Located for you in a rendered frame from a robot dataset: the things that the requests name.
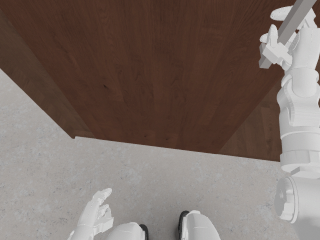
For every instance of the wardrobe door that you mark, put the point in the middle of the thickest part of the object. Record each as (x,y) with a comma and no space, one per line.
(18,51)
(177,74)

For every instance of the right robot foot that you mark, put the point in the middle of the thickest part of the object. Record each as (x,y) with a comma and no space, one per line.
(183,214)

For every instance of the handle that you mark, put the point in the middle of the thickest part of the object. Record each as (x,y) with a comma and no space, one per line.
(295,16)

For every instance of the right robot upper arm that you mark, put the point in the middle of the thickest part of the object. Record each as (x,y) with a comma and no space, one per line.
(297,201)

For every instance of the right robot thigh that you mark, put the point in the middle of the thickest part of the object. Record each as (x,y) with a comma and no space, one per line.
(196,226)

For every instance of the robot right hand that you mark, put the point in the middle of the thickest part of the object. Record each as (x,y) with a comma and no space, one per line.
(303,47)

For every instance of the robot left hand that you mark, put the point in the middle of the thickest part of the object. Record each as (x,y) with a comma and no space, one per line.
(92,214)

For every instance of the right robot forearm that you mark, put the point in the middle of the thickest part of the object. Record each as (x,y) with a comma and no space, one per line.
(299,123)

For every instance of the left robot forearm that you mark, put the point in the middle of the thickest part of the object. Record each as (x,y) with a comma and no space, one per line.
(82,232)

